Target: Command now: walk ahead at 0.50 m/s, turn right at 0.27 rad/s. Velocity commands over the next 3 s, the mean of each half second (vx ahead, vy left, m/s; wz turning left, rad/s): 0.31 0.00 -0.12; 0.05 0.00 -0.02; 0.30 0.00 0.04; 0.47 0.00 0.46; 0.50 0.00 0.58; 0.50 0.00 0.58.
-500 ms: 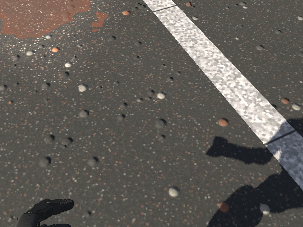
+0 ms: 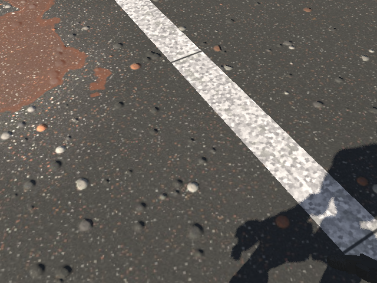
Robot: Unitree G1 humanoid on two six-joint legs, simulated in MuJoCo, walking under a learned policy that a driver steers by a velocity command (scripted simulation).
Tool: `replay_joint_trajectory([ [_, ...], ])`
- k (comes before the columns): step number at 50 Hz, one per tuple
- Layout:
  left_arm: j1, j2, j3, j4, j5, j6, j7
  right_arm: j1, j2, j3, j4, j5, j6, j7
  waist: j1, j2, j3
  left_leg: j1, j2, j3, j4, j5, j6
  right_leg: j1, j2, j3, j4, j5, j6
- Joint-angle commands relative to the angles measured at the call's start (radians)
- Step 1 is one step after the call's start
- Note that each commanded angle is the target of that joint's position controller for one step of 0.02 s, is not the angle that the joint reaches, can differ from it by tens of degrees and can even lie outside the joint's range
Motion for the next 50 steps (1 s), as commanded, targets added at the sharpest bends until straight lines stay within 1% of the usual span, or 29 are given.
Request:
replay_joint_trajectory([
  [1, -0.022, 0.078, 0.008, -0.064, 0.019, -0.008, -0.001, 0.239, -0.202, -0.075, -0.025, -0.017, -0.022, -0.014, -0.17, -0.066, -0.206, 0.474, 0.152, -0.133, 0.013, -0.009, 0.125, -0.17, -0.156, 0.079, 0.333, 0.496, -0.065],
  [2, 0.115, 0.021, -0.01, -0.065, -0.009, -0.019, 0.0, 0.357, -0.279, -0.101, 0.023, -0.019, -0.009, -0.008, -0.143, 0.231, -0.342, 0.815, 0.347, -0.565, -0.06, -0.241, 0.292, -0.528, -0.001, -0.043, 0.688, 0.08, 0.021],
  [3, 0.095, 0.085, -0.004, -0.056, -0.013, -0.026, 0.001, 0.376, -0.193, -0.081, 0.032, 0.013, -0.005, 0.002, -0.163, 0.208, -0.301, 0.818, 0.38, -0.743, -0.167, -0.475, 0.288, -0.678, -0.026, 0.009, 0.809, -0.135, 0.027],
  [4, -0.018, 0.141, 0.012, -0.071, -0.019, -0.028, -0.001, 0.32, -0.142, -0.065, 0.026, 0.018, 0.0, -0.001, -0.178, 0.1, -0.154, 0.699, 0.35, -0.618, -0.185, -0.512, 0.247, -0.734, -0.072, 0.008, 0.851, -0.059, 0.025],
  [5, -0.094, 0.134, 0.008, -0.09, -0.009, -0.029, 0.001, 0.26, -0.128, -0.056, 0.014, 0.005, 0.008, -0.004, -0.16, 0.025, -0.079, 0.578, 0.308, -0.499, -0.2, -0.425, 0.222, -0.719, -0.115, -0.043, 0.828, 0.011, 0.025],
  [6, -0.136, 0.121, 0.009, -0.104, 0.005, -0.034, -0.002, 0.225, -0.111, -0.05, 0.018, -0.001, 0.012, -0.005, -0.14, 0.007, -0.012, 0.476, 0.274, -0.422, -0.226, -0.319, 0.225, -0.711, -0.148, -0.064, 0.763, 0.064, 0.028],
  [7, -0.136, 0.107, 0.011, -0.102, 0.011, -0.034, -0.004, 0.197, -0.093, -0.041, 0.016, -0.012, 0.009, -0.007, -0.112, 0.029, 0.009, 0.406, 0.243, -0.352, -0.239, -0.146, 0.214, -0.654, -0.175, -0.072, 0.712, 0.098, 0.033],
  [10, -0.096, 0.048, -0.002, -0.083, 0.019, -0.022, -0.002, 0.18, -0.092, -0.037, 0.038, -0.007, 0.002, -0.008, -0.074, 0.056, -0.021, 0.332, 0.206, -0.177, -0.226, 0.387, 0.225, -0.543, -0.17, -0.121, 0.569, 0.087, 0.075],
  [13, -0.146, 0.009, -0.021, -0.087, 0.027, -0.019, -0.002, 0.17, -0.139, -0.048, 0.063, 0.001, 0.018, -0.02, -0.081, 0.061, -0.059, 0.3, 0.175, -0.057, -0.222, 0.523, 0.212, -0.45, -0.158, -0.157, 0.354, 0.24, 0.093],
  [16, -0.222, 0.023, -0.019, -0.091, 0.021, -0.019, -0.011, 0.216, -0.147, -0.048, 0.096, 0.008, 0.039, -0.029, -0.116, 0.064, -0.077, 0.317, 0.161, -0.025, -0.211, 0.449, 0.187, -0.375, -0.128, -0.164, 0.201, 0.418, 0.088],
  [18, -0.259, 0.039, -0.013, -0.102, 0.023, -0.02, -0.017, 0.226, -0.149, -0.047, 0.113, 0.013, 0.048, -0.03, -0.12, 0.063, -0.071, 0.339, 0.18, -0.044, -0.183, 0.383, 0.178, -0.353, -0.122, -0.151, 0.14, 0.428, 0.071],
  [21, -0.216, 0.065, 0.003, -0.083, 0.036, -0.025, -0.018, 0.201, -0.138, -0.041, 0.127, 0.023, 0.058, -0.033, -0.074, 0.041, -0.077, 0.332, 0.161, -0.061, -0.074, 0.249, 0.132, -0.219, -0.103, -0.16, -0.009, 0.498, 0.023],
  [22, -0.191, 0.104, 0.013, -0.078, 0.043, -0.026, -0.01, 0.238, -0.112, -0.032, 0.137, 0.012, 0.054, -0.033, -0.073, -0.005, -0.097, 0.302, 0.113, -0.04, -0.003, 0.179, 0.088, -0.12, -0.154, -0.116, -0.049, 0.712, -0.006],
  [23, -0.167, 0.165, 0.021, -0.09, 0.056, -0.022, 0.0, 0.306, -0.07, -0.015, 0.132, -0.021, 0.042, -0.029, -0.107, -0.131, -0.187, 0.19, 0.042, -0.002, 0.131, -0.09, 0.034, 0.073, -0.308, 0.022, 0.031, 1.074, -0.08],
  [24, -0.159, 0.099, 0.003, -0.081, 0.058, -0.006, 0.005, 0.387, -0.016, 0.006, 0.156, -0.016, 0.048, -0.031, -0.113, -0.255, -0.278, 0.11, 0.006, 0.013, 0.263, -0.464, -0.017, 0.156, -0.431, 0.153, 0.03, 1.086, -0.215],
  [25, -0.149, 0.033, -0.016, -0.071, 0.041, 0.003, -0.002, 0.328, -0.067, -0.003, 0.151, -0.007, 0.067, -0.034, -0.075, -0.236, -0.253, 0.07, 0.014, -0.018, 0.356, -0.663, -0.049, 0.107, -0.432, 0.209, -0.018, 0.942, -0.242],
  [26, -0.166, 0.033, -0.02, -0.057, 0.034, 0.006, -0.009, 0.286, -0.094, -0.013, 0.137, 0.004, 0.085, -0.039, -0.076, -0.208, -0.207, 0.021, 0.026, -0.028, 0.4, -0.684, -0.061, 0.062, -0.412, 0.211, -0.056, 0.756, -0.223],
  [27, -0.198, 0.05, -0.017, -0.054, 0.035, 0.007, -0.012, 0.263, -0.102, -0.02, 0.142, 0.004, 0.106, -0.049, -0.081, -0.169, -0.169, 0.013, 0.04, -0.032, 0.424, -0.651, -0.071, 0.003, -0.394, 0.198, -0.088, 0.62, -0.198],
  [29, -0.298, 0.077, -0.01, -0.059, 0.04, 0.008, -0.011, 0.256, -0.102, -0.027, 0.149, -0.002, 0.137, -0.063, -0.116, -0.171, -0.107, 0.088, 0.062, -0.034, 0.369, -0.553, -0.085, -0.161, -0.355, 0.135, -0.143, 0.469, -0.159],
  [31, -0.349, 0.069, -0.01, -0.053, 0.046, 0.014, -0.006, 0.281, -0.068, -0.02, 0.175, -0.002, 0.141, -0.068, -0.136, -0.185, -0.098, 0.209, 0.047, 0.001, 0.258, -0.434, -0.085, -0.263, -0.294, 0.046, -0.158, 0.412, -0.132],
  [34, -0.343, 0.043, -0.017, -0.021, 0.032, 0.02, 0.001, 0.29, -0.042, -0.015, 0.204, -0.014, 0.136, -0.062, -0.146, -0.16, -0.106, 0.349, 0.023, 0.041, 0.044, -0.191, -0.058, -0.306, -0.239, -0.021, -0.14, 0.213, -0.092],
  [35, -0.312, 0.025, -0.022, 0.0, 0.029, 0.018, -0.001, 0.266, -0.056, -0.015, 0.195, -0.027, 0.136, -0.06, -0.136, -0.133, -0.087, 0.368, 0.044, 0.017, -0.003, -0.141, -0.04, -0.327, -0.217, -0.029, -0.14, 0.096, -0.048],
  [36, -0.292, 0.023, -0.024, 0.016, 0.035, 0.018, -0.002, 0.236, -0.086, -0.017, 0.177, -0.03, 0.136, -0.063, -0.114, -0.098, -0.042, 0.344, 0.092, -0.029, -0.051, -0.167, -0.015, -0.343, -0.19, -0.04, -0.126, -0.006, -0.01],
  [37, -0.275, 0.028, -0.019, 0.016, 0.035, 0.019, -0.002, 0.214, -0.146, -0.034, 0.188, -0.015, 0.136, -0.066, -0.072, 0.014, 0.013, 0.226, 0.083, -0.018, -0.039, -0.327, 0.017, -0.309, -0.14, -0.089, -0.12, 0.01, 0.018],
  [38, -0.303, 0.039, -0.018, 0.022, 0.04, 0.019, 0.002, 0.196, -0.109, -0.029, 0.19, -0.012, 0.128, -0.064, -0.093, 0.017, 0.03, 0.146, 0.07, -0.02, -0.071, -0.415, 0.023, -0.239, -0.128, -0.105, -0.076, 0.066, 0.032],
  [39, -0.306, 0.039, -0.015, 0.029, 0.035, 0.018, 0.006, 0.19, -0.082, -0.021, 0.197, -0.018, 0.118, -0.064, -0.088, 0.024, 0.03, 0.129, 0.071, -0.022, -0.089, -0.403, 0.01, -0.207, -0.128, -0.11, -0.051, 0.119, 0.027],
  [40, -0.299, 0.03, -0.015, 0.041, 0.032, 0.019, 0.011, 0.182, -0.077, -0.019, 0.202, -0.02, 0.109, -0.063, -0.084, 0.032, 0.02, 0.136, 0.068, -0.019, -0.092, -0.354, -0.002, -0.186, -0.134, -0.11, -0.037, 0.171, 0.018],
  [43, -0.272, 0.028, -0.013, 0.079, 0.029, 0.021, 0.012, 0.204, -0.069, -0.016, 0.224, -0.01, 0.089, -0.06, -0.09, 0.016, -0.016, 0.191, 0.061, -0.009, -0.068, -0.234, -0.014, -0.156, -0.128, -0.123, -0.004, 0.327, 0.009],
  [50, -0.265, 0.034, -0.009, 0.157, 0.021, 0.032, 0.015, 0.224, -0.067, -0.01, 0.264, -0.005, 0.096, -0.064, -0.097, -0.028, -0.022, 0.226, 0.047, 0.005, -0.057, -0.142, -0.007, -0.12, -0.129, -0.13, 0.014, 0.447, 0.015],
])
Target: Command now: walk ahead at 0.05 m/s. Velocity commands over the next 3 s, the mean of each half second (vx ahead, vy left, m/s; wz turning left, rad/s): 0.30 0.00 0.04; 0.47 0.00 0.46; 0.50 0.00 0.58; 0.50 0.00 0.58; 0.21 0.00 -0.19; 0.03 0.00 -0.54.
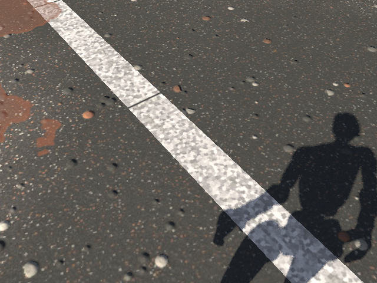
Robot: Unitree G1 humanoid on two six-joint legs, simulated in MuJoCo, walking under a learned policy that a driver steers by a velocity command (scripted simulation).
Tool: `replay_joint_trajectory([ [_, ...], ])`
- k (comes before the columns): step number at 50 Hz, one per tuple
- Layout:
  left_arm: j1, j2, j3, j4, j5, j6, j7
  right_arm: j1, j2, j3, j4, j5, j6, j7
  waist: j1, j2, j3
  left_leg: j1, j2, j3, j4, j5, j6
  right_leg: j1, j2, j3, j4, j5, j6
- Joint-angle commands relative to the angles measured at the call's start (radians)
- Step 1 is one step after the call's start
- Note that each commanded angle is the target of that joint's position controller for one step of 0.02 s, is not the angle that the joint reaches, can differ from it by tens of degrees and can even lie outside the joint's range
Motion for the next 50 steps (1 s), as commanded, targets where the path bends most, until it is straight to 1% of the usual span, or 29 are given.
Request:
replay_joint_trajectory([
  [1, -0.011, 0.092, 0.019, -0.011, -0.003, -0.005, 0.006, 0.051, -0.114, -0.021, -0.01, 0.003, -0.005, -0.005, -0.006, 0.013, -0.065, -0.069, 0.022, -0.018, -0.117, 0.099, 0.024, 0.13, -0.025, 0.023, -0.041, 0.133, -0.036],
  [4, -0.016, 0.105, 0.026, 0.008, -0.014, -0.005, 0.007, 0.055, -0.152, -0.034, -0.008, 0.017, 0.0, -0.009, -0.009, 0.069, 0.039, -0.117, 0.061, -0.101, -0.178, -0.303, 0.1, -0.008, 0.03, -0.028, 0.022, -0.293, -0.043],
  [6, -0.056, 0.086, 0.024, -0.003, -0.021, -0.035, -0.002, 0.107, -0.189, -0.047, 0.001, 0.029, -0.016, -0.01, -0.032, 0.138, 0.107, -0.068, 0.184, -0.274, -0.275, -0.435, 0.175, -0.144, 0.036, -0.061, 0.133, -0.26, -0.042],
  [7, -0.07, 0.077, 0.022, -0.009, -0.025, -0.053, -0.009, 0.108, -0.213, -0.057, 0.006, 0.035, -0.027, -0.01, -0.029, 0.173, 0.141, -0.046, 0.259, -0.365, -0.312, -0.428, 0.216, -0.193, 0.016, -0.065, 0.179, -0.198, -0.049],
  [8, -0.079, 0.074, 0.022, -0.011, -0.027, -0.07, -0.017, 0.105, -0.209, -0.059, 0.008, 0.037, -0.037, -0.009, -0.025, 0.175, 0.16, -0.048, 0.291, -0.397, -0.316, -0.362, 0.234, -0.2, -0.011, -0.045, 0.184, -0.177, -0.061],
  [10, 0.002, 0.074, 0.027, 0.024, -0.036, -0.09, -0.029, 0.049, -0.184, -0.056, -0.006, 0.038, -0.045, -0.001, 0.033, 0.16, 0.135, -0.081, 0.244, -0.301, -0.254, -0.203, 0.197, -0.053, -0.01, -0.056, 0.041, -0.164, -0.083],
  [11, 0.106, 0.095, 0.039, 0.071, -0.038, -0.092, -0.03, 0.004, -0.17, -0.053, -0.023, 0.037, -0.044, 0.003, 0.078, 0.132, 0.098, -0.159, 0.183, -0.216, -0.182, -0.114, 0.158, 0.121, 0.0, -0.043, -0.026, -0.108, -0.088],
  [12, 0.216, 0.165, 0.062, 0.107, -0.034, -0.094, -0.027, -0.051, -0.13, -0.041, -0.056, 0.035, -0.052, 0.005, 0.119, -0.006, 0.065, -0.278, 0.072, -0.073, 0.035, 0.037, 0.094, 0.266, -0.089, 0.145, -0.127, -0.154, -0.135],
  [13, 0.34, 0.278, 0.092, 0.138, -0.037, -0.096, -0.033, -0.063, -0.085, -0.032, -0.095, 0.027, -0.068, 0.001, 0.148, -0.273, -0.006, -0.456, -0.058, 0.059, 0.372, -0.035, 0.02, 0.445, -0.279, 0.515, -0.265, -0.176, -0.259],
  [14, 0.341, 0.214, 0.066, 0.132, -0.017, -0.108, -0.039, -0.076, -0.115, -0.04, -0.106, 0.039, -0.083, 0.001, 0.139, -0.233, -0.024, -0.585, -0.057, -0.049, 0.592, -0.234, 0.023, 0.487, -0.374, 0.683, -0.316, -0.126, -0.315],
  [15, 0.276, 0.154, 0.046, 0.116, -0.011, -0.119, -0.038, -0.056, -0.128, -0.045, -0.099, 0.058, -0.094, 0.011, 0.094, -0.143, 0.015, -0.639, -0.003, -0.094, 0.689, -0.192, 0.054, 0.469, -0.368, 0.59, -0.289, -0.071, -0.293],
  [16, 0.233, 0.132, 0.037, 0.097, -0.01, -0.125, -0.039, -0.047, -0.117, -0.043, -0.087, 0.062, -0.101, 0.019, 0.072, -0.099, 0.013, -0.651, 0.036, -0.09, 0.696, -0.106, 0.079, 0.453, -0.329, 0.487, -0.29, -0.047, -0.259],
  [17, 0.209, 0.118, 0.029, 0.091, -0.013, -0.124, -0.041, -0.064, -0.12, -0.049, -0.088, 0.055, -0.103, 0.024, 0.06, -0.064, 0.039, -0.669, 0.067, -0.073, 0.657, -0.029, 0.088, 0.432, -0.31, 0.404, -0.304, 0.018, -0.234],
  [19, 0.213, 0.086, 0.013, 0.095, -0.008, -0.111, -0.035, -0.076, -0.11, -0.055, -0.089, 0.041, -0.095, 0.037, 0.047, -0.077, 0.032, -0.603, 0.098, -0.043, 0.565, 0.07, 0.078, 0.383, -0.256, 0.254, -0.334, 0.152, -0.191],
  [24, 0.223, 0.149, 0.017, 0.098, 0.007, -0.101, -0.004, -0.218, -0.043, -0.03, -0.146, 0.037, -0.067, 0.051, 0.066, -0.058, 0.076, -0.53, 0.071, 0.009, 0.27, 0.257, 0.032, 0.255, -0.219, 0.052, -0.411, 0.228, -0.175],
  [30, 0.26, 0.163, 0.025, 0.115, -0.012, -0.101, -0.003, -0.336, -0.067, -0.024, -0.216, 0.039, -0.059, 0.077, 0.069, -0.055, 0.113, -0.445, 0.038, 0.042, 0.079, 0.352, 0.094, 0.307, -0.263, -0.079, -0.411, 0.321, -0.144],
  [32, 0.237, 0.188, 0.033, 0.102, -0.01, -0.089, -0.001, -0.311, -0.095, -0.037, -0.227, 0.035, -0.06, 0.089, 0.031, -0.07, 0.067, -0.376, -0.003, 0.083, 0.081, 0.281, 0.131, 0.373, -0.275, -0.12, -0.297, 0.635, -0.122],
  [33, 0.227, 0.202, 0.038, 0.092, -0.007, -0.08, 0.003, -0.256, -0.119, -0.051, -0.221, 0.035, -0.058, 0.093, -0.006, -0.091, 0.017, -0.298, -0.037, 0.11, 0.096, 0.236, 0.15, 0.391, -0.276, -0.14, -0.191, 0.825, -0.109],
  [34, 0.211, 0.205, 0.039, 0.079, -0.002, -0.067, 0.008, -0.125, -0.154, -0.074, -0.19, 0.036, -0.054, 0.094, -0.077, -0.096, -0.059, -0.143, -0.079, 0.134, 0.089, 0.219, 0.172, 0.368, -0.258, -0.168, -0.009, 0.947, -0.089],
  [35, 0.213, 0.199, 0.034, 0.063, 0.004, -0.061, 0.013, 0.034, -0.206, -0.106, -0.149, 0.04, -0.045, 0.084, -0.149, -0.069, -0.141, 0.105, -0.087, 0.086, 0.069, 0.213, 0.206, 0.224, -0.223, -0.18, 0.23, 0.883, -0.058],
  [36, 0.273, 0.115, 0.006, 0.02, 0.019, -0.078, 0.002, 0.155, -0.31, -0.134, -0.141, 0.033, -0.037, 0.066, -0.134, 0.143, -0.273, 0.481, 0.159, -0.355, 0.024, 0.066, 0.345, -0.162, -0.103, -0.188, 0.635, 0.398, 0.001],
  [37, 0.275, 0.065, -0.016, 0.008, 0.008, -0.121, -0.018, 0.141, -0.289, -0.119, -0.151, 0.038, -0.038, 0.064, -0.095, 0.221, -0.395, 0.597, 0.33, -0.851, -0.224, -0.145, 0.461, -0.382, 0.058, -0.009, 0.886, -0.318, 0.014],
  [38, 0.156, 0.157, 0.012, -0.027, -0.032, -0.157, -0.031, 0.108, -0.227, -0.099, -0.151, 0.027, -0.049, 0.063, -0.12, 0.165, -0.274, 0.507, 0.297, -0.773, -0.275, -0.166, 0.393, -0.493, -0.01, 0.098, 0.934, -0.274, -0.022],
  [39, 0.091, 0.183, 0.016, -0.057, -0.051, -0.174, -0.031, 0.047, -0.197, -0.091, -0.163, 0.02, -0.06, 0.062, -0.092, 0.101, -0.161, 0.359, 0.26, -0.62, -0.284, -0.09, 0.353, -0.5, -0.059, 0.081, 0.882, -0.186, -0.046],
  [40, 0.078, 0.175, 0.021, -0.054, -0.038, -0.176, -0.021, -0.027, -0.17, -0.081, -0.18, 0.016, -0.069, 0.067, -0.041, 0.0, -0.082, 0.187, 0.213, -0.5, -0.302, 0.031, 0.328, -0.446, -0.099, 0.075, 0.782, -0.122, -0.045],
  [42, 0.116, 0.172, 0.035, -0.051, -0.012, -0.147, -0.008, -0.101, -0.143, -0.07, -0.21, 0.004, -0.075, 0.065, 0.028, 0.023, -0.051, -0.004, 0.147, -0.375, -0.333, 0.15, 0.3, -0.307, -0.146, 0.084, 0.655, -0.071, -0.028],
  [43, 0.12, 0.155, 0.035, -0.059, -0.004, -0.133, -0.005, -0.099, -0.148, -0.071, -0.212, 0.008, -0.076, 0.061, 0.038, 0.031, -0.044, -0.054, 0.135, -0.348, -0.345, 0.183, 0.304, -0.285, -0.148, 0.075, 0.609, -0.065, -0.012],
  [46, 0.015, 0.138, 0.036, -0.112, 0.017, -0.113, 0.005, -0.035, -0.186, -0.08, -0.204, 0.016, -0.078, 0.038, 0.018, 0.037, -0.003, -0.132, 0.105, -0.282, -0.368, 0.221, 0.309, -0.319, -0.128, 0.048, 0.423, 0.073, 0.042],
  [50, -0.146, 0.105, 0.024, -0.172, 0.011, -0.125, -0.005, 0.045, -0.203, -0.087, -0.188, 0.025, -0.067, 0.018, -0.041, 0.063, 0.006, -0.147, 0.054, -0.238, -0.337, 0.211, 0.247, -0.261, -0.065, 0.038, 0.11, 0.324, 0.058],
])
Over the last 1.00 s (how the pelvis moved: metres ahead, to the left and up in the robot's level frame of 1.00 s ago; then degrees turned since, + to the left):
0.27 0.00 0.01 -2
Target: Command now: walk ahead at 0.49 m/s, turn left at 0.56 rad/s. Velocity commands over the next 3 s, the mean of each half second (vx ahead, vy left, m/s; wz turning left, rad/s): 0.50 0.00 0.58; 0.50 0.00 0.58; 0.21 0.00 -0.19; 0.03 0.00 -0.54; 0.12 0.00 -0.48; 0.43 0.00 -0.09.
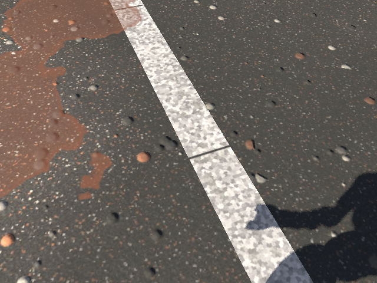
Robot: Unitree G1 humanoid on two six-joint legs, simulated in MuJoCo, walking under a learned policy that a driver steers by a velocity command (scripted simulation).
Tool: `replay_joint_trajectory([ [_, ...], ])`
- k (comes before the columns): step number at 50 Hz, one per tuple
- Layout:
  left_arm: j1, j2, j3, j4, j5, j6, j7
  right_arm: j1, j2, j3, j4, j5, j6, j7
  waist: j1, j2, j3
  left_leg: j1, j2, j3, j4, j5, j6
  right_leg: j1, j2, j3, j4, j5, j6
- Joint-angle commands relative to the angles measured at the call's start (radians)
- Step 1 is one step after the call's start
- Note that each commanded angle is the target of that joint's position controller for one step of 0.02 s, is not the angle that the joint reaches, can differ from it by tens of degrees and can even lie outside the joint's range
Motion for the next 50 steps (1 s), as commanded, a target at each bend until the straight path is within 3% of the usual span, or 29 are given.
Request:
replay_joint_trajectory([
  [1, -0.091, 0.034, 0.001, -0.083, -0.006, -0.014, -0.009, -0.007, -0.182, -0.045, -0.063, 0.01, -0.01, -0.018, -0.005, 0.09, 0.001, -0.155, 0.202, -0.168, -0.133, 0.036, 0.111, 0.156, 0.073, -0.058, -0.177, 0.17, 0.015],
  [4, -0.147, 0.057, 0.001, -0.117, -0.02, -0.021, -0.021, 0.041, -0.172, -0.045, -0.044, 0.018, 0.0, -0.021, -0.023, 0.097, -0.005, -0.061, 0.23, -0.233, -0.072, 0.008, 0.101, 0.157, 0.087, -0.03, -0.253, 0.157, 0.006],
  [7, -0.146, 0.095, 0.01, -0.132, -0.024, -0.037, -0.035, 0.055, -0.174, -0.048, -0.046, 0.013, 0.013, -0.031, -0.005, 0.121, -0.018, 0.046, 0.267, -0.318, 0.033, 0.062, 0.093, 0.187, 0.098, -0.013, -0.309, 0.032, -0.015],
  [9, -0.016, 0.13, 0.027, -0.103, -0.024, -0.047, -0.031, 0.039, -0.158, -0.043, -0.061, 0.009, 0.02, -0.031, 0.065, 0.148, -0.073, 0.046, 0.235, -0.327, 0.143, 0.169, 0.065, 0.371, 0.105, -0.042, -0.359, -0.027, -0.061],
  [10, 0.128, 0.173, 0.043, -0.082, -0.007, -0.053, -0.025, 0.027, -0.11, -0.024, -0.08, 0.001, 0.017, -0.024, 0.134, 0.113, -0.199, -0.037, 0.18, -0.273, 0.35, 0.166, 0.033, 0.618, 0.007, 0.031, -0.323, -0.039, -0.12],
  [11, 0.28, 0.26, 0.066, -0.068, 0.009, -0.045, -0.015, 0.119, -0.049, -0.006, -0.101, 0.008, 0.008, -0.02, 0.138, -0.091, -0.37, -0.333, 0.044, -0.13, 0.687, -0.096, -0.047, 1.011, -0.223, 0.355, -0.321, -0.131, -0.248],
  [12, 0.319, 0.239, 0.066, -0.034, -0.016, -0.028, -0.023, 0.181, -0.069, 0.002, -0.119, 0.029, 0.001, -0.019, 0.116, -0.315, -0.421, -0.572, 0.047, -0.081, 0.902, -0.437, -0.068, 1.115, -0.348, 0.69, -0.419, -0.359, -0.329],
  [13, 0.258, 0.136, 0.039, -0.065, -0.024, -0.021, -0.023, 0.116, -0.175, -0.023, -0.107, 0.038, 0.004, -0.022, 0.137, -0.163, -0.273, -0.645, 0.116, -0.104, 0.983, -0.368, -0.072, 0.994, -0.305, 0.588, -0.453, -0.476, -0.281],
  [14, 0.202, 0.098, 0.028, -0.078, -0.019, -0.011, -0.02, 0.028, -0.194, -0.031, -0.123, 0.029, 0.01, -0.023, 0.139, -0.08, -0.159, -0.644, 0.152, -0.063, 0.983, -0.28, -0.078, 0.855, -0.255, 0.42, -0.468, -0.398, -0.233],
  [15, 0.153, 0.079, 0.019, -0.077, -0.012, -0.006, -0.02, -0.014, -0.177, -0.032, -0.136, 0.018, 0.013, -0.023, 0.119, -0.041, -0.077, -0.615, 0.181, -0.049, 0.939, -0.217, -0.083, 0.725, -0.207, 0.307, -0.501, -0.278, -0.217],
  [16, 0.127, 0.059, 0.012, -0.073, -0.006, -0.005, -0.02, -0.028, -0.16, -0.036, -0.143, 0.012, 0.018, -0.019, 0.095, -0.056, -0.038, -0.582, 0.211, -0.049, 0.892, -0.176, -0.082, 0.647, -0.172, 0.223, -0.528, -0.194, -0.205],
  [17, 0.118, 0.059, 0.012, -0.067, -0.001, -0.006, -0.02, -0.017, -0.133, -0.034, -0.148, 0.018, 0.024, -0.014, 0.078, -0.077, -0.023, -0.542, 0.229, -0.036, 0.87, -0.153, -0.083, 0.592, -0.149, 0.158, -0.556, -0.149, -0.199],
  [20, 0.126, 0.083, 0.025, -0.044, -0.01, -0.018, -0.023, -0.038, -0.086, -0.024, -0.179, 0.018, 0.037, -0.009, 0.067, -0.061, -0.012, -0.557, 0.248, -0.014, 0.805, -0.093, -0.095, 0.559, -0.146, 0.035, -0.607, -0.009, -0.227],
  [23, 0.132, 0.112, 0.035, -0.032, -0.011, -0.016, -0.021, -0.087, -0.079, -0.019, -0.21, 0.015, 0.034, 0.0, 0.072, -0.041, -0.009, -0.574, 0.251, -0.001, 0.657, 0.046, -0.104, 0.584, -0.139, -0.075, -0.621, 0.106, -0.229],
  [26, 0.15, 0.132, 0.038, -0.025, -0.016, -0.006, -0.016, -0.187, -0.063, -0.009, -0.241, 0.015, 0.024, 0.022, 0.108, -0.03, 0.012, -0.523, 0.233, 0.055, 0.468, 0.195, -0.093, 0.594, -0.114, -0.181, -0.621, 0.136, -0.203],
  [30, 0.219, 0.167, 0.047, 0.001, -0.033, 0.016, -0.013, -0.296, -0.062, -0.006, -0.298, 0.017, 0.024, 0.046, 0.136, -0.023, 0.043, -0.522, 0.21, 0.106, 0.34, 0.172, -0.062, 0.706, -0.155, -0.233, -0.587, 0.196, -0.181],
  [33, 0.222, 0.208, 0.059, 0.0, -0.043, 0.038, -0.006, -0.269, -0.106, -0.026, -0.317, 0.012, 0.031, 0.055, 0.086, -0.063, -0.002, -0.409, 0.135, 0.174, 0.308, 0.023, -0.007, 0.777, -0.169, -0.284, -0.434, 0.581, -0.152],
  [34, 0.22, 0.222, 0.064, -0.003, -0.044, 0.047, -0.001, -0.19, -0.138, -0.044, -0.304, 0.011, 0.035, 0.053, 0.035, -0.075, -0.053, -0.298, 0.095, 0.197, 0.3, -0.018, 0.018, 0.775, -0.162, -0.302, -0.305, 0.723, -0.142],
  [35, 0.208, 0.217, 0.06, -0.008, -0.046, 0.053, 0.004, -0.035, -0.184, -0.072, -0.263, 0.014, 0.038, 0.045, -0.054, -0.055, -0.133, -0.075, 0.057, 0.202, 0.237, 0.038, 0.055, 0.697, -0.135, -0.328, -0.106, 0.728, -0.115],
  [36, 0.223, 0.177, 0.043, -0.025, -0.024, 0.048, 0.007, 0.133, -0.257, -0.105, -0.222, 0.016, 0.05, 0.023, -0.124, 0.037, -0.226, 0.244, 0.143, 0.036, 0.224, 0.043, 0.109, 0.451, -0.098, -0.327, 0.193, 0.439, -0.073],
  [37, 0.317, 0.027, -0.006, -0.087, 0.011, 0.021, -0.011, 0.087, -0.367, -0.113, -0.233, 0.022, 0.041, 0.016, 0.017, 0.302, -0.31, 0.556, 0.405, -0.541, 0.139, -0.106, 0.29, -0.003, 0.11, -0.243, 0.541, -0.532, -0.02],
  [38, 0.215, 0.114, 0.005, -0.098, -0.024, -0.019, -0.028, 0.131, -0.285, -0.089, -0.261, 0.014, 0.028, 0.02, -0.068, 0.192, -0.43, 0.597, 0.46, -0.747, 0.003, -0.23, 0.321, -0.111, 0.12, -0.023, 0.646, -0.571, -0.033],
  [39, 0.12, 0.154, 0.017, -0.131, -0.059, -0.036, -0.035, 0.098, -0.235, -0.072, -0.245, 0.005, 0.014, 0.023, -0.075, 0.142, -0.278, 0.499, 0.43, -0.597, -0.019, -0.157, 0.267, -0.186, 0.076, -0.021, 0.625, -0.467, -0.05],
  [40, 0.11, 0.139, 0.01, -0.133, -0.048, -0.045, -0.031, 0.038, -0.212, -0.064, -0.247, 0.009, 0.007, 0.023, -0.028, 0.063, -0.186, 0.342, 0.384, -0.474, -0.021, -0.059, 0.232, -0.146, 0.034, -0.026, 0.533, -0.377, -0.057],
  [41, 0.115, 0.139, 0.014, -0.121, -0.022, -0.044, -0.023, -0.033, -0.186, -0.055, -0.258, 0.005, 0.006, 0.021, 0.017, 0.032, -0.129, 0.199, 0.346, -0.385, -0.03, 0.052, 0.207, -0.077, 0.006, -0.028, 0.447, -0.33, -0.048],
  [43, 0.154, 0.143, 0.023, -0.118, -0.01, -0.019, -0.023, -0.091, -0.163, -0.044, -0.279, -0.01, 0.004, 0.016, 0.073, 0.063, -0.099, 0.043, 0.308, -0.312, -0.073, 0.184, 0.202, 0.034, -0.015, -0.025, 0.372, -0.286, -0.027],
  [45, 0.15, 0.114, 0.017, -0.123, 0.001, 0.0, -0.021, -0.084, -0.172, -0.047, -0.266, -0.002, -0.002, 0.006, 0.083, 0.058, -0.079, -0.042, 0.287, -0.251, -0.092, 0.266, 0.211, 0.059, -0.007, -0.047, 0.293, -0.247, 0.006],
  [47, 0.079, 0.086, 0.007, -0.148, 0.005, 0.007, -0.019, -0.058, -0.195, -0.053, -0.249, 0.0, 0.0, -0.008, 0.065, 0.06, -0.049, -0.089, 0.255, -0.199, -0.099, 0.269, 0.194, 0.051, 0.011, -0.059, 0.164, -0.13, 0.03],
  [50, -0.004, 0.045, -0.013, -0.154, -0.002, 0.0, -0.034, -0.023, -0.175, -0.044, -0.217, 0.003, 0.002, -0.018, 0.017, 0.093, -0.041, -0.108, 0.207, -0.101, -0.095, 0.189, 0.134, 0.133, 0.041, -0.084, -0.086, 0.123, 0.028],
])
Over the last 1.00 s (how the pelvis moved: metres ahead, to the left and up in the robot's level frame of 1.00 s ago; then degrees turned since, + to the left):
0.42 0.07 0.01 18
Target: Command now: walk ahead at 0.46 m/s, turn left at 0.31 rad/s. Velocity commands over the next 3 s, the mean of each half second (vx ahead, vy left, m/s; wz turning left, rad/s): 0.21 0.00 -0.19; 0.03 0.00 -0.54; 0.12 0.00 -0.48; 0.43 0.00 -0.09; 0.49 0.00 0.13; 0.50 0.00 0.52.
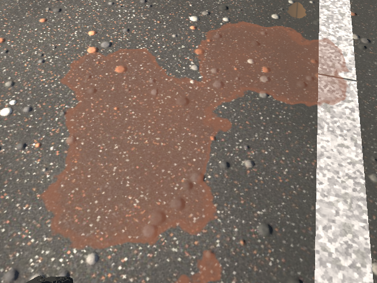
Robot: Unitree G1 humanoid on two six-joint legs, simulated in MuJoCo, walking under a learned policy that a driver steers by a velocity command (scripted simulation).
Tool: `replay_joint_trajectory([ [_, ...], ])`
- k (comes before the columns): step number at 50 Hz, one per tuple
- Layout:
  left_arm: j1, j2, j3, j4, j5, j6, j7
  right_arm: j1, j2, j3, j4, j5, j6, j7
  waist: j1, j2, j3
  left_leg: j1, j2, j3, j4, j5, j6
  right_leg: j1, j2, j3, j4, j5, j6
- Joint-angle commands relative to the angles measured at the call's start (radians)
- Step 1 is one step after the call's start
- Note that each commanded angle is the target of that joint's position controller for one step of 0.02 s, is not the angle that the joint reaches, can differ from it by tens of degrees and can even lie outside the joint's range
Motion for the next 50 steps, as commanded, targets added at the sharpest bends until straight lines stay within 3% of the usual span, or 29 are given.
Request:
replay_joint_trajectory([
  [1, -0.056, 0.029, -0.003, -0.053, -0.005, -0.013, -0.014, -0.018, -0.149, -0.037, -0.048, 0.001, -0.02, -0.014, -0.012, 0.105, -0.033, -0.094, 0.199, -0.09, -0.116, 0.226, 0.129, 0.164, 0.049, -0.063, -0.189, 0.249, 0.002],
  [4, -0.097, 0.05, 0.002, -0.071, -0.008, -0.024, -0.029, 0.031, -0.148, -0.032, -0.003, -0.004, -0.016, -0.015, -0.033, 0.119, -0.026, 0.005, 0.236, -0.092, -0.046, 0.35, 0.102, 0.163, 0.069, -0.065, -0.274, 0.28, -0.043],
  [6, -0.079, 0.069, 0.011, -0.071, -0.007, -0.027, -0.039, 0.03, -0.147, -0.029, 0.012, -0.011, -0.011, -0.015, -0.021, 0.126, -0.046, 0.087, 0.269, -0.103, 0.024, 0.43, 0.082, 0.164, 0.081, -0.063, -0.299, 0.2, -0.082],
  [8, 0.014, 0.091, 0.023, -0.048, -0.004, -0.026, -0.043, -0.008, -0.152, -0.03, 0.016, -0.012, -0.006, -0.018, 0.038, 0.128, -0.082, 0.121, 0.26, -0.083, 0.14, 0.584, 0.05, 0.261, 0.113, -0.084, -0.338, 0.152, -0.122],
  [9, 0.094, 0.117, 0.035, -0.027, 0.002, -0.028, -0.04, -0.017, -0.145, -0.026, 0.011, -0.013, -0.005, -0.021, 0.079, 0.101, -0.133, 0.113, 0.209, -0.044, 0.272, 0.63, 0.014, 0.382, 0.111, -0.086, -0.368, 0.292, -0.147],
  [10, 0.163, 0.195, 0.049, -0.031, 0.015, -0.028, -0.037, 0.037, -0.115, -0.014, -0.012, -0.033, -0.01, -0.024, 0.07, -0.02, -0.256, -0.046, 0.135, -0.007, 0.516, 0.391, -0.041, 0.646, -0.039, 0.085, -0.281, 0.681, -0.232],
  [11, 0.197, 0.203, 0.048, -0.031, 0.015, -0.011, -0.034, 0.161, -0.069, 0.004, 0.001, -0.033, -0.014, -0.021, 0.048, -0.218, -0.393, -0.322, 0.019, 0.046, 0.876, -0.328, -0.134, 0.923, -0.258, 0.409, -0.296, 0.845, -0.427],
  [12, 0.23, 0.148, 0.04, -0.029, -0.017, 0.006, -0.034, 0.144, -0.137, -0.004, 0.004, -0.024, -0.009, -0.013, 0.079, -0.157, -0.453, -0.394, 0.03, -0.034, 0.963, -0.464, -0.145, 0.947, -0.259, 0.533, -0.365, 0.641, -0.439],
  [13, 0.165, 0.14, 0.039, -0.052, -0.029, 0.021, -0.03, 0.043, -0.167, -0.014, -0.021, -0.004, 0.003, -0.014, 0.093, -0.084, -0.343, -0.462, 0.069, -0.044, 1.01, -0.409, -0.151, 0.856, -0.22, 0.468, -0.394, 0.42, -0.397],
  [14, 0.123, 0.125, 0.034, -0.066, -0.027, 0.036, -0.023, -0.038, -0.164, -0.014, -0.038, -0.004, 0.017, -0.02, 0.096, -0.013, -0.249, -0.49, 0.09, -0.021, 0.987, -0.359, -0.15, 0.731, -0.179, 0.404, -0.431, 0.279, -0.359],
  [15, 0.094, 0.128, 0.034, -0.075, -0.022, 0.048, -0.016, -0.077, -0.157, -0.016, -0.053, -0.01, 0.031, -0.029, 0.08, 0.011, -0.179, -0.476, 0.112, -0.018, 0.932, -0.315, -0.148, 0.601, -0.158, 0.375, -0.466, 0.195, -0.339],
  [17, 0.056, 0.124, 0.036, -0.087, -0.01, 0.064, -0.008, -0.059, -0.122, -0.013, -0.057, -0.014, 0.049, -0.04, 0.03, -0.043, -0.125, -0.371, 0.124, -0.005, 0.759, -0.279, -0.143, 0.43, -0.079, 0.31, -0.521, 0.087, -0.298],
  [19, 0.052, 0.134, 0.046, -0.095, -0.005, 0.075, 0.0, -0.041, -0.091, -0.006, -0.044, -0.018, 0.046, -0.048, 0.024, -0.09, -0.14, -0.306, 0.1, 0.022, 0.627, -0.27, -0.154, 0.382, -0.047, 0.271, -0.524, 0.139, -0.299],
  [22, 0.059, 0.157, 0.062, -0.103, -0.02, 0.092, 0.018, -0.063, -0.09, -0.005, -0.038, -0.019, 0.045, -0.049, 0.035, -0.086, -0.194, -0.247, 0.089, 0.008, 0.511, -0.166, -0.166, 0.373, -0.037, 0.281, -0.516, 0.056, -0.293],
  [27, 0.068, 0.154, 0.068, -0.114, -0.026, 0.123, 0.028, -0.13, -0.096, -0.011, -0.057, -0.01, 0.031, -0.035, 0.06, -0.119, -0.158, -0.202, 0.071, -0.004, 0.341, -0.118, -0.155, 0.361, -0.019, 0.366, -0.511, -0.156, -0.26],
  [30, 0.064, 0.138, 0.065, -0.121, -0.037, 0.139, 0.034, -0.086, -0.104, -0.022, -0.043, -0.006, 0.01, -0.024, 0.025, -0.119, -0.144, -0.057, 0.082, 0.013, 0.079, 0.001, -0.115, 0.336, 0.026, 0.38, -0.441, -0.162, -0.207],
  [31, 0.093, 0.102, 0.054, -0.122, -0.035, 0.139, 0.034, -0.062, -0.161, -0.038, -0.046, -0.019, 0.009, -0.028, 0.03, -0.043, -0.159, 0.044, 0.22, -0.088, 0.011, 0.0, -0.065, 0.261, 0.076, 0.33, -0.341, -0.278, -0.156],
  [32, 0.112, 0.057, 0.044, -0.147, -0.034, 0.132, 0.03, -0.094, -0.25, -0.058, -0.055, -0.05, 0.022, -0.034, 0.074, 0.23, -0.121, 0.074, 0.426, -0.323, -0.048, 0.084, 0.063, 0.079, 0.23, 0.123, -0.125, -0.453, -0.093],
  [33, 0.109, 0.125, 0.064, -0.152, -0.023, 0.117, 0.028, -0.113, -0.223, -0.056, -0.065, -0.075, 0.022, -0.031, 0.056, 0.299, -0.118, 0.0, 0.53, -0.439, -0.075, 0.164, 0.164, 0.045, 0.209, 0.053, 0.128, -0.52, -0.049],
  [34, 0.134, 0.172, 0.083, -0.128, -0.028, 0.117, 0.025, -0.161, -0.166, -0.038, -0.085, -0.065, 0.019, -0.036, 0.071, 0.215, -0.11, -0.018, 0.491, -0.363, -0.058, 0.183, 0.157, 0.056, 0.176, 0.07, 0.253, -0.465, -0.03],
  [35, 0.163, 0.169, 0.089, -0.1, -0.033, 0.129, 0.028, -0.207, -0.132, -0.029, -0.092, -0.045, 0.018, -0.039, 0.089, 0.165, -0.091, -0.023, 0.423, -0.255, -0.038, 0.186, 0.11, 0.054, 0.168, 0.056, 0.309, -0.409, -0.011],
  [36, 0.181, 0.15, 0.087, -0.085, -0.03, 0.142, 0.034, -0.228, -0.115, -0.024, -0.097, -0.029, 0.019, -0.041, 0.087, 0.153, -0.084, -0.003, 0.381, -0.187, -0.023, 0.192, 0.083, 0.036, 0.161, 0.044, 0.366, -0.359, 0.008],
  [37, 0.181, 0.125, 0.08, -0.087, -0.031, 0.151, 0.033, -0.229, -0.11, -0.019, -0.095, -0.023, 0.021, -0.044, 0.079, 0.158, -0.072, -0.001, 0.368, -0.139, -0.017, 0.252, 0.084, 0.024, 0.155, 0.033, 0.407, -0.334, 0.025],
  [39, 0.133, 0.093, 0.068, -0.116, -0.039, 0.155, 0.029, -0.2, -0.115, -0.022, -0.086, -0.028, 0.031, -0.048, 0.053, 0.174, -0.064, 0.025, 0.341, -0.062, -0.019, 0.299, 0.094, 0.018, 0.139, -0.018, 0.356, -0.291, 0.046],
  [41, 0.073, 0.074, 0.058, -0.15, -0.042, 0.151, 0.022, -0.156, -0.133, -0.031, -0.072, -0.031, 0.042, -0.053, 0.015, 0.198, -0.081, 0.103, 0.362, -0.047, -0.011, 0.329, 0.113, 0.01, 0.114, -0.035, 0.255, -0.286, 0.059],
  [43, 0.054, 0.061, 0.049, -0.168, -0.038, 0.15, 0.012, -0.151, -0.159, -0.042, -0.067, -0.028, 0.049, -0.052, 0.004, 0.21, -0.105, 0.12, 0.384, -0.024, 0.0, 0.346, 0.122, 0.073, 0.09, -0.056, 0.152, -0.305, 0.057],
  [48, 0.06, 0.079, 0.054, -0.188, -0.037, 0.159, -0.008, -0.167, -0.198, -0.062, -0.056, -0.006, 0.051, -0.031, 0.007, 0.233, -0.119, 0.086, 0.425, 0.022, 0.028, 0.381, 0.119, 0.246, 0.094, -0.132, -0.075, -0.301, 0.007],
  [50, 0.101, 0.076, 0.06, -0.179, -0.038, 0.163, -0.015, -0.189, -0.201, -0.065, -0.049, 0.013, 0.049, -0.028, 0.043, 0.223, -0.119, 0.066, 0.421, 0.051, 0.085, 0.367, 0.082, 0.338, 0.108, -0.155, -0.247, -0.199, -0.037],
])
Over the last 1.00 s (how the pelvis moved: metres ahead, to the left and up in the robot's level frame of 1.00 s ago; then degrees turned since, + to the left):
0.53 0.12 0.00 35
